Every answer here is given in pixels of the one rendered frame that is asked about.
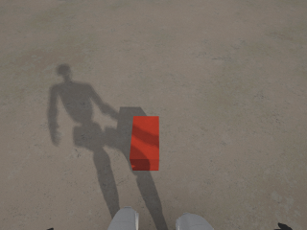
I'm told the right robot thigh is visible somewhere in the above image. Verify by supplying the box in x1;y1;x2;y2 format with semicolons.
176;214;214;230

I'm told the carton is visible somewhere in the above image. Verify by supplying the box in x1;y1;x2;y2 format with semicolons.
130;116;159;171

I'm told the robot thigh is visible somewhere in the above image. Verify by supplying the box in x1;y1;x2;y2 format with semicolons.
176;214;214;230
107;208;139;230

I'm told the left robot thigh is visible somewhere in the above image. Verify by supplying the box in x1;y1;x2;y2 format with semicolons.
107;208;139;230

